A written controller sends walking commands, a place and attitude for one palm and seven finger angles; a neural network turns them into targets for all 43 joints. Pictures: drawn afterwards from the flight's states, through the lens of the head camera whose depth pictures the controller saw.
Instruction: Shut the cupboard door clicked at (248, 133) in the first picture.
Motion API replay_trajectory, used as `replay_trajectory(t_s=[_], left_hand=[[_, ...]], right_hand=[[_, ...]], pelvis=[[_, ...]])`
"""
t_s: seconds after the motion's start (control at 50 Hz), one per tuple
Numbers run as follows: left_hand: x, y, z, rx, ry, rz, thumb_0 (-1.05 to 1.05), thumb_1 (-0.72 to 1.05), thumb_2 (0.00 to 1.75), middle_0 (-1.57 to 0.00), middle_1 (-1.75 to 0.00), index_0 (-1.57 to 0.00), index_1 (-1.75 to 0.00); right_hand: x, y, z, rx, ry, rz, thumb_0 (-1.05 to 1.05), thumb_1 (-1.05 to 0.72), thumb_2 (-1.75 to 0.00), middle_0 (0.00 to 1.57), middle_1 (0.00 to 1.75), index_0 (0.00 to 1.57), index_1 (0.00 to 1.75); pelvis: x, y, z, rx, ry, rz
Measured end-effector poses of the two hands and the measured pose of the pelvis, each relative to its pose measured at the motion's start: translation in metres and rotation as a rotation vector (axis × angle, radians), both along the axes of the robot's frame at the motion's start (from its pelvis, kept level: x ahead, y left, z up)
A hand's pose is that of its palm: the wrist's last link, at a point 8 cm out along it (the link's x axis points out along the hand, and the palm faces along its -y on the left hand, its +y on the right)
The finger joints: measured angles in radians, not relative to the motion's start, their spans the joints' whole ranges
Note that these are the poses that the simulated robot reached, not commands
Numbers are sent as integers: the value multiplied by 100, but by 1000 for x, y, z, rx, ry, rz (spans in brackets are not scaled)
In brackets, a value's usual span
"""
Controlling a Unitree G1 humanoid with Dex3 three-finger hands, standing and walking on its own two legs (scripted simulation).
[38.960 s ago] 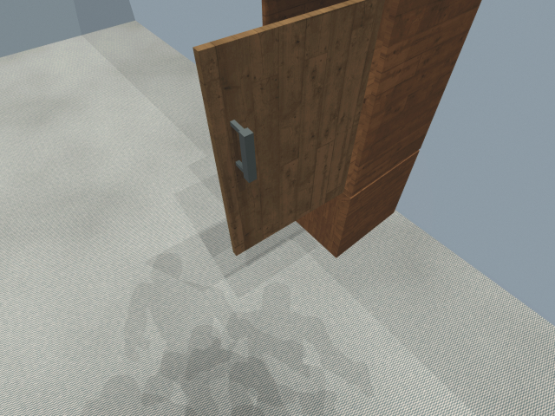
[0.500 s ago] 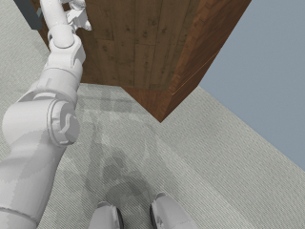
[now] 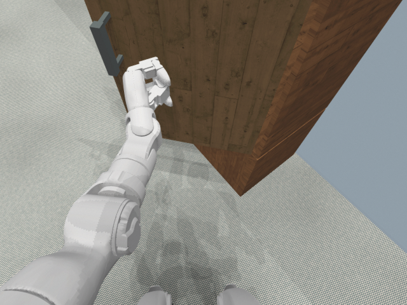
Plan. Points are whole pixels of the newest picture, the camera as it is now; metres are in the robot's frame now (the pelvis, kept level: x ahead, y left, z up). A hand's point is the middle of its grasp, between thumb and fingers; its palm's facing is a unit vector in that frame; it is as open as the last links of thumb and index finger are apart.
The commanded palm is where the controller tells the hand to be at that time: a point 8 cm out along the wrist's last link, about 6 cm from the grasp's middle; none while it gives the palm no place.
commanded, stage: draw the hand back to the body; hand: left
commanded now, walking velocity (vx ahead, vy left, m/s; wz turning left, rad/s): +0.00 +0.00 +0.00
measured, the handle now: (110, 45) +0.65 +0.14 +0.10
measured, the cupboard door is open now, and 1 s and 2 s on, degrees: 40 40 40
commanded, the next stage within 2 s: step back with the hand held close in 1.66 s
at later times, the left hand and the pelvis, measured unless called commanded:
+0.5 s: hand (115, 115) +0.42 +0.11 +0.14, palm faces +0.13 -0.99 -0.01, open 3.1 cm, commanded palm +0.37 +0.15 +0.15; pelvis +0.00 +0.00 +0.03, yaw -1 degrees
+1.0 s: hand out of the picture +0.26 +0.22 +0.19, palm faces +0.25 -0.93 -0.27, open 4.1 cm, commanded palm +0.21 +0.27 +0.21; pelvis +0.00 +0.02 +0.06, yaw +0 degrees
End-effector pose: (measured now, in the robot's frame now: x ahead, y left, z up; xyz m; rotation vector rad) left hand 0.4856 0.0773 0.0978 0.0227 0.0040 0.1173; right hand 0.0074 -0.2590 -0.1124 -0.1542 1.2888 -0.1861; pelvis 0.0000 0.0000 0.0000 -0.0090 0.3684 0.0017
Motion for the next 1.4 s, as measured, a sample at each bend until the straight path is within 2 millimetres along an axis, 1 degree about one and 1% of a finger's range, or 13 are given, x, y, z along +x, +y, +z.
replay_trajectory(t_s=[0.1,0.2,0.3,0.4,0.5,0.62,0.76,0.82,0.88,0.98,1.1,1.3,1.4], left_hand=[[3,0,8,6,-2,7,2,89,90,-131,-150,-130,-150],[-1,12,16,-8,-27,16,2,89,90,-131,-150,-130,-150],[-28,40,17,4,-19,35,2,89,90,-130,-150,-130,-150],[-64,64,27,-11,-44,46,2,90,90,-130,-150,-130,-150],[-97,79,43,-5,-73,16,2,90,90,-130,-150,-130,-150],[-134,100,58,4,-63,6,2,90,90,-127,-146,-126,-146],[-187,129,77,168,-55,-30,2,89,90,-114,-131,-113,-132],[-207,145,82,195,-46,1,2,89,90,-106,-123,-106,-124],[-227,162,87,214,-40,45,2,89,90,-99,-115,-98,-115],[-258,185,98,253,-41,121,2,89,90,-85,-100,-85,-101],[-290,209,115,322,-60,206,2,89,90,-69,-82,-69,-83],[-338,248,138,456,-55,349,2,89,90,-42,-52,-41,-53],[-353,256,142,475,-60,406,2,89,90,-31,-40,-30,-41]], right_hand=[[8,4,-5,8,-38,3,0,-91,-90,20,30,20,30],[-3,11,-5,34,-27,-24,0,-91,-90,20,30,20,30],[-14,17,3,68,-10,-53,0,-91,-90,20,30,20,30],[-5,15,14,59,-51,-54,0,-91,-90,20,30,20,30],[30,7,26,25,-166,-27,1,-91,-90,20,30,20,30],[92,8,49,3,-365,18,1,-91,-90,20,30,20,30],[158,30,88,11,-538,69,1,-91,-90,20,30,20,30],[177,44,100,22,-583,112,1,-91,-90,20,30,20,30],[189,57,106,37,-609,151,1,-91,-90,20,30,20,30],[195,75,107,61,-611,195,1,-91,-90,20,30,20,30],[186,84,96,81,-578,206,1,-91,-90,20,30,20,30],[168,72,85,54,-539,171,1,-90,-90,20,30,20,30],[167,63,85,24,-550,176,1,-91,-90,20,30,20,30]], pelvis=[[-6,-2,-2,3,0,2],[-6,-2,1,10,-9,-16],[-2,-2,14,14,-66,-35],[2,-2,26,9,-136,-33],[1,0,33,5,-198,-23],[-1,3,41,9,-264,-21],[-2,7,54,13,-349,-15],[-2,9,58,12,-373,-7],[-1,11,60,11,-389,-1],[1,16,63,10,-408,6],[4,20,64,11,-418,9],[6,22,63,7,-420,5],[4,23,63,8,-423,12]])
